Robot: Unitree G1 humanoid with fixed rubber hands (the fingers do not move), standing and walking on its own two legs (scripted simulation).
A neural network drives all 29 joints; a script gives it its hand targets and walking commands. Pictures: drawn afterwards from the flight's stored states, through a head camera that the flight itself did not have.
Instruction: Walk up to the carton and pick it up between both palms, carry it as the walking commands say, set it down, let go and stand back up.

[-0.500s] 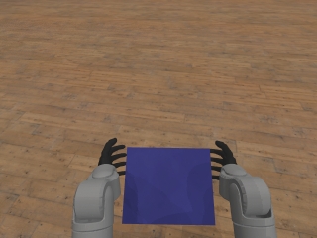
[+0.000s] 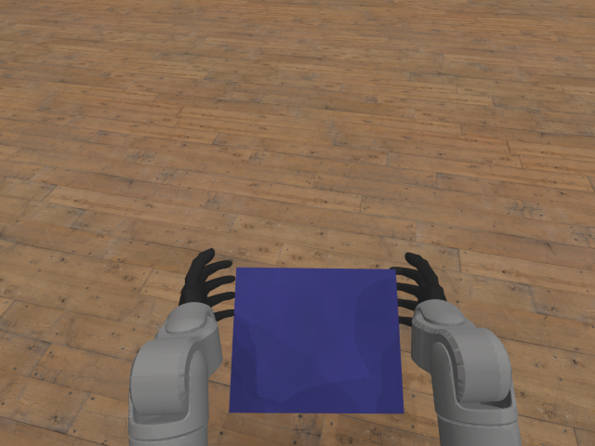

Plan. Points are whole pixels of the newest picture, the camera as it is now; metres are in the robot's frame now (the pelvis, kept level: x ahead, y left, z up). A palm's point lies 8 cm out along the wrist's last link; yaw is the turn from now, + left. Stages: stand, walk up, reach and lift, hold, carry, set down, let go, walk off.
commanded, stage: carry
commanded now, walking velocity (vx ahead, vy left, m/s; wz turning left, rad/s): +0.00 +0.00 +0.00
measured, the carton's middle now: (311, 333) +0.30 +0.00 -0.01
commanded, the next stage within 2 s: none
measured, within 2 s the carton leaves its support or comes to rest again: neither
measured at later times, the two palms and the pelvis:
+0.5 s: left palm (219, 299) +0.29 +0.11 +0.10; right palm (452, 307) +0.28 -0.16 +0.09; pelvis +0.01 -0.02 +0.00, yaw +0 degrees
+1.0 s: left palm (228, 304) +0.29 +0.10 +0.09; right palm (456, 312) +0.28 -0.17 +0.08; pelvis +0.01 -0.03 +0.00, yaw +0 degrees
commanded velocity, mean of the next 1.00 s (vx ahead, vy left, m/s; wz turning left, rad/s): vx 0.00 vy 0.00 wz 0.00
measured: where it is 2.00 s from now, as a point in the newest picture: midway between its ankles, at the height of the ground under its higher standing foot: outside the picture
